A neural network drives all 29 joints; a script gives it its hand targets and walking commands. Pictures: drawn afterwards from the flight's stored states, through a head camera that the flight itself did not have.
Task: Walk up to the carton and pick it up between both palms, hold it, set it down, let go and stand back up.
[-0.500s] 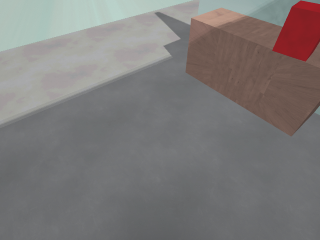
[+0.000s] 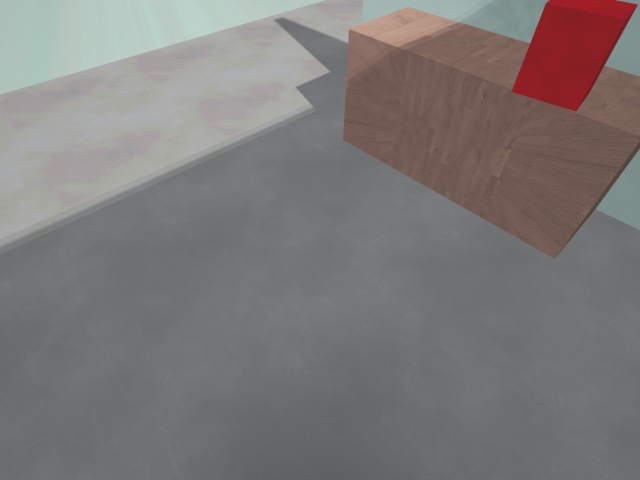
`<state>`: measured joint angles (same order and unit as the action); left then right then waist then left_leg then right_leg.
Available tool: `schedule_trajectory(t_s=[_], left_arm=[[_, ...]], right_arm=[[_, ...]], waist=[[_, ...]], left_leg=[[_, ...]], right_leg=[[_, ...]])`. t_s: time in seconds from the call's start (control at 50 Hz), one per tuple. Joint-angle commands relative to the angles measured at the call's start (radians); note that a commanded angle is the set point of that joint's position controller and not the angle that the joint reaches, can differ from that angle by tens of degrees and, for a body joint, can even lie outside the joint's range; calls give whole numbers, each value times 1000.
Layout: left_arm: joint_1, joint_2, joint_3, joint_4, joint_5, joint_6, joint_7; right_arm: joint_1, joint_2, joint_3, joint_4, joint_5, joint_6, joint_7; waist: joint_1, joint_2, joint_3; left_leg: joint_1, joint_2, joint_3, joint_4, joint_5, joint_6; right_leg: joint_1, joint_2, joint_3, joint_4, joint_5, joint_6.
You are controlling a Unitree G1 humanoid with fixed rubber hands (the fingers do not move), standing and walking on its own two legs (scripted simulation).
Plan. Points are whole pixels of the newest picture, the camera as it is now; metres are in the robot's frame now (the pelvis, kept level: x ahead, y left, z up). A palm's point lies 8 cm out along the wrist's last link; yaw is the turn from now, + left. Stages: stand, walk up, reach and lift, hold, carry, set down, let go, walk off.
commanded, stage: walk up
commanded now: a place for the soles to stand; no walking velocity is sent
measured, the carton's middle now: (569, 51) +1.40 -0.75 -0.04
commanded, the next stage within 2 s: none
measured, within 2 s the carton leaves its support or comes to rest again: neither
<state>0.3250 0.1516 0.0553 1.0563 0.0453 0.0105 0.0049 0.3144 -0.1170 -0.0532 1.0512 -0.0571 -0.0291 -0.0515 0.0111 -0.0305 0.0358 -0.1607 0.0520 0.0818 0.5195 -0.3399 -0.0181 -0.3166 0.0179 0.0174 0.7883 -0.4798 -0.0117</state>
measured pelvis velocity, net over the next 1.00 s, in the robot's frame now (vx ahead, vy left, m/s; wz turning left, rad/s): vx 0.40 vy -0.23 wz -0.52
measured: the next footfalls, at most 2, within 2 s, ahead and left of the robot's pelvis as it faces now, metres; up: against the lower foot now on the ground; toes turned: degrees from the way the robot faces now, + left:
right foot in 0.22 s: +0.17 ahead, -0.23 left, +0.00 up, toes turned -17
left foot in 0.62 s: +0.44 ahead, -0.03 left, +0.00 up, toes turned -11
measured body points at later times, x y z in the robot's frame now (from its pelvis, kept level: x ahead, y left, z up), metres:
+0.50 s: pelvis +0.17 -0.11 -0.02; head +0.17 -0.13 +0.43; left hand +0.23 +0.14 -0.15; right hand +0.25 -0.38 -0.14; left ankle +0.30 -0.02 -0.69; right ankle +0.13 -0.22 -0.73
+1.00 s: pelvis +0.40 -0.23 -0.02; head +0.40 -0.25 +0.42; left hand +0.68 -0.10 -0.11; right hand +0.23 -0.44 -0.16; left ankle +0.41 -0.03 -0.73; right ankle +0.47 -0.40 -0.73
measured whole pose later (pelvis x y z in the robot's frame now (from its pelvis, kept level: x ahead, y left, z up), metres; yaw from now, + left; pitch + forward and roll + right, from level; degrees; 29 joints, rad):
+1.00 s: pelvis +0.40 -0.23 -0.02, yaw -30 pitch -3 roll +3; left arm 0.19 0.27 0.04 0.67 0.05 -0.06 -0.05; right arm 0.51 -0.29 -0.01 0.85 -0.06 -0.05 0.00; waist -0.06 -0.02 0.05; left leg -0.09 0.21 0.27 0.69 -0.49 -0.03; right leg -0.52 -0.05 0.00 0.72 -0.22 -0.02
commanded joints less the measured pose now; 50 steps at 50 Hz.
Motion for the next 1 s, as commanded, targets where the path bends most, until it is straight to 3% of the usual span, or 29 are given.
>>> schedule_trajectory(t_s=[0.0,0.04,0.08,0.14,0.16,0.2,0.22,0.24,0.26,0.28,0.3,0.34,0.4,0.44,0.5,0.56,0.58,0.6,0.62,0.64,0.66,0.7,0.74,0.78,0.82,0.86,0.94,0.96,0.98], left_arm=[[-127,144,32,-185,33,-16,-39],[-116,149,37,-199,24,-20,-55],[-90,126,25,-207,4,-24,-68],[28,123,31,-181,-3,-36,-81],[122,139,38,-161,-5,-43,-76],[353,228,75,-105,-18,-51,-47],[407,334,91,-148,-28,-49,-27],[351,380,92,-192,-67,-41,-17],[255,402,84,-232,-79,-37,1],[183,418,82,-264,-61,-39,17],[152,397,73,-280,-36,-42,25],[100,312,41,-299,-17,-61,19],[106,272,33,-291,-7,-85,14],[88,288,34,-282,-9,-87,11],[23,282,31,-281,-8,-85,-4],[33,244,15,-273,2,-69,-19],[53,205,-7,-279,6,-64,-23],[100,152,-26,-291,-2,-60,-34],[152,142,-27,-326,-1,-55,-41],[137,210,-9,-349,-1,-47,-37],[73,237,-8,-362,8,-43,-35],[30,209,-17,-373,11,-59,-31],[32,199,-17,-368,4,-65,-34],[8,174,-16,-381,1,-57,-47],[-48,150,-25,-399,-5,-57,-58],[-48,131,-28,-412,-13,-62,-68],[59,126,-1,-359,13,-72,-56],[155,177,20,-353,9,-73,-41],[249,243,47,-336,17,-70,-21]], right_arm=[[54,-238,-51,-67,-17,-60,-27],[38,-245,-43,-81,-29,-77,-19],[-21,-272,-35,-98,-37,-81,-7],[-112,-308,-32,-137,-46,-60,14],[-121,-305,-25,-145,-47,-46,19],[-80,-219,5,-158,-48,-13,41],[-107,-172,30,-245,-19,-5,70],[-97,-211,36,-321,16,3,85],[-118,-227,41,-333,35,-5,97],[-97,-228,46,-321,46,-21,96],[-89,-246,49,-323,37,-34,91],[-30,-272,33,-324,22,-41,82],[-43,-254,25,-368,14,-24,90],[-74,-226,31,-397,14,-22,98],[-54,-208,20,-427,22,-38,103],[149,-233,-8,-370,1,-36,83],[217,-255,-26,-371,-9,-40,69],[283,-306,-40,-374,-4,-43,56],[289,-336,-37,-403,6,-42,42],[233,-388,-41,-409,40,-36,25],[156,-361,-27,-415,58,-39,21],[112,-345,-23,-387,28,-65,21],[136,-289,-2,-361,16,-87,32],[94,-286,9,-339,11,-92,37],[90,-293,14,-321,13,-88,37],[48,-321,9,-317,8,-76,39],[68,-314,22,-294,-7,-38,47],[117,-289,34,-291,-12,-22,54],[186,-241,55,-288,-14,-10,60]], waist=[[-67,145,140],[-58,167,147],[-29,202,172],[33,202,174],[78,152,129],[176,-127,37],[193,-441,17],[152,-288,23],[118,-171,64],[87,-199,79],[80,-162,92],[32,-183,62],[24,-115,61],[21,-52,98],[-15,-88,122],[-100,19,46],[-122,80,53],[-141,291,-12],[-109,269,10],[-91,216,44],[-68,147,157],[-64,241,205],[-43,187,155],[-13,172,132],[-24,179,131],[2,236,78],[54,79,-1],[92,-24,-78],[117,-192,-145]], left_leg=[[121,458,-410,-348,-396,264],[113,448,-323,-364,-366,257],[37,390,-139,-352,-305,244],[-156,300,97,-213,-291,193],[-281,274,144,-103,-346,170],[-405,114,232,427,-179,128],[-555,-23,160,812,-407,61],[-623,-34,-55,866,-394,40],[-640,35,-143,888,-304,51],[-675,66,-146,896,-236,49],[-685,100,-138,852,-216,41],[-529,129,-147,698,-260,28],[-485,118,-142,580,-168,20],[-467,107,-113,486,-14,23],[-217,52,-30,305,159,27],[114,-33,61,251,185,40],[198,-40,20,187,85,54],[220,169,-314,9,-272,94],[155,401,-789,-281,-585,162],[98,479,-1038,-439,-787,234],[18,474,-1001,-453,-821,256],[-2,435,-677,-367,-544,266],[-44,404,-457,-326,-273,255],[-92,402,-332,-318,-203,258],[-71,364,-180,-303,-65,244],[-143,320,-29,-264,-73,212],[-226,244,158,44,7,157],[-256,181,194,262,23,133],[-340,118,169,533,-106,88]], right_leg=[[-521,-191,91,298,31,47],[-476,-212,87,250,17,48],[-377,-201,47,135,19,49],[-54,-127,-102,20,151,10],[135,-86,-163,-27,204,-10],[385,51,-175,-40,94,-52],[346,-185,442,-376,-218,-147],[258,-347,937,-658,-520,-243],[206,-392,957,-709,-609,-239],[223,-391,871,-663,-549,-261],[220,-397,787,-581,-423,-281],[28,-355,571,-509,-295,-260],[-19,-352,511,-494,-174,-273],[-57,-327,414,-510,-150,-256],[-230,-231,229,-476,-195,-194],[-315,-150,133,-242,-188,-149],[-373,-100,101,-59,-118,-125],[-401,6,-4,306,-97,-69],[-452,47,47,526,-139,-17],[-518,13,92,614,-138,0],[-565,-37,101,651,-108,12],[-573,-95,96,582,-45,19],[-465,-110,120,491,-19,21],[-404,-119,110,384,-21,20],[-376,-121,61,254,51,18],[-210,-124,32,99,161,18],[146,0,-126,-102,327,-13],[275,35,-101,-118,266,-16],[399,-37,68,-129,142,-32]])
